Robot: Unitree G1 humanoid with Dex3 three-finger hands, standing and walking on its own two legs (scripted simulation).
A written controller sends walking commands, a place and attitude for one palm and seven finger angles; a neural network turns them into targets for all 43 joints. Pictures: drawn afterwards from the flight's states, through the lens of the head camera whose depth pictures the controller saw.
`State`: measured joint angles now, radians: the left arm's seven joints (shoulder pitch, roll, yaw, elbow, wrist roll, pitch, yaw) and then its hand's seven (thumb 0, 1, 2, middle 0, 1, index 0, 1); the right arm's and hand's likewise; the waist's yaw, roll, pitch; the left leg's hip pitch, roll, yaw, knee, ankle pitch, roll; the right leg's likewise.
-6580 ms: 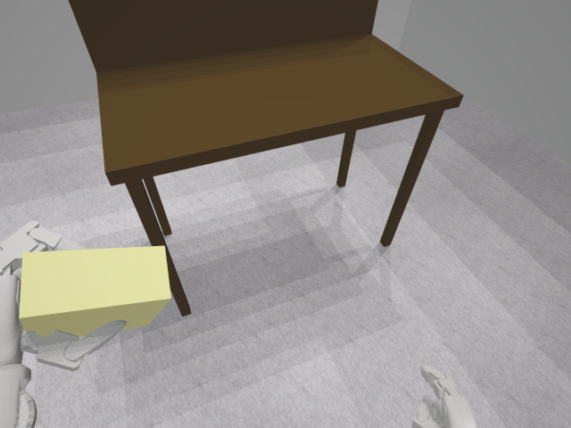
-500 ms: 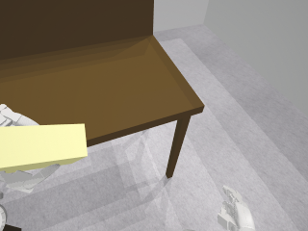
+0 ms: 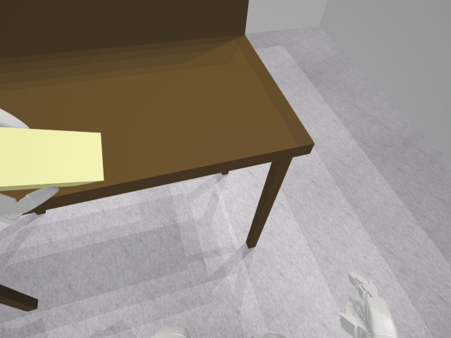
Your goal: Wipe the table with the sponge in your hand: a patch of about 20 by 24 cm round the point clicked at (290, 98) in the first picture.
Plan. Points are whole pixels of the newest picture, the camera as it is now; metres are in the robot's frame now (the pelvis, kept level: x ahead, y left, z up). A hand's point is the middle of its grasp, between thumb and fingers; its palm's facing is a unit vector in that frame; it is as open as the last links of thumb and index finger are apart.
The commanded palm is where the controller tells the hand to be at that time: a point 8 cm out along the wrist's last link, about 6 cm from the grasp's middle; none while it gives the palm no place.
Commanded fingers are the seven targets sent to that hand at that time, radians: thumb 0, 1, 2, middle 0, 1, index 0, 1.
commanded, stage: come to a stop and stand still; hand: left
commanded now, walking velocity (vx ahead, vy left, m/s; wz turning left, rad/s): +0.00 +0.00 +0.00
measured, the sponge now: (51, 162) +0.27 +0.27 +0.18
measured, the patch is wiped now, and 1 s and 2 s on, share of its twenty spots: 0.00 0.00 0.00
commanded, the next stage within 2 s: look again from close up in 0.54 s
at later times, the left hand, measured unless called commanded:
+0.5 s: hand out of the picture +0.18 +0.30 +0.19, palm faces +0.50 -0.81 -0.31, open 10.1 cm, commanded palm +0.12 +0.32 +0.19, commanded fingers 0.00 0.10 1.30 -1.20 -1.60 -1.20 -1.60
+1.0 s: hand (19, 212) +0.21 +0.28 +0.17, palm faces +0.47 -0.80 -0.37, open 10.1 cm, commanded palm +0.15 +0.30 +0.19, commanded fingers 0.00 0.10 1.30 -1.20 -1.60 -1.20 -1.60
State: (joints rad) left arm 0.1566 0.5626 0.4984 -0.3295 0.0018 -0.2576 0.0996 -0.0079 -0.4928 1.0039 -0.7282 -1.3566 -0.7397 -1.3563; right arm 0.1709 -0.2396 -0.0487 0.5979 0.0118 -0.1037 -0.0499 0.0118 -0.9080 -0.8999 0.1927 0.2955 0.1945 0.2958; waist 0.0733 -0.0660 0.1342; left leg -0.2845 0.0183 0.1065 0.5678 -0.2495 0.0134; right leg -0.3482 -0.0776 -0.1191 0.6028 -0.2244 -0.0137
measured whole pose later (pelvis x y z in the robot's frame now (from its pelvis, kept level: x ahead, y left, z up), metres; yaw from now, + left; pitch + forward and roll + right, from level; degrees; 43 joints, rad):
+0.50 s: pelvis -0.03 +0.03 +0.01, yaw +1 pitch -5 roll -1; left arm 0.30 0.30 0.36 -0.34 0.01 -0.22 0.10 -0.01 -0.49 1.01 -0.72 -1.36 -0.74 -1.36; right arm 0.25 -0.18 0.05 0.59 0.01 -0.18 0.00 0.02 -0.90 -0.90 0.20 0.30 0.20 0.30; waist 0.05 0.00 0.04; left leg -0.23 0.00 0.11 0.50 -0.21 0.05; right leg -0.25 0.00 0.02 0.47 -0.19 0.00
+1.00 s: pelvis +0.00 +0.02 +0.01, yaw +3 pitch -2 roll +0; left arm 0.38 0.32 0.34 -0.35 0.00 -0.21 0.11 -0.01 -0.49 1.01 -0.72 -1.36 -0.73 -1.36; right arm 0.27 -0.20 0.02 0.60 0.00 -0.14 -0.04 0.01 -0.90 -0.90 0.20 0.30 0.20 0.30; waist 0.03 0.01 0.01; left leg -0.20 0.00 0.07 0.42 -0.18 0.03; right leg -0.22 0.02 0.04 0.39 -0.13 0.00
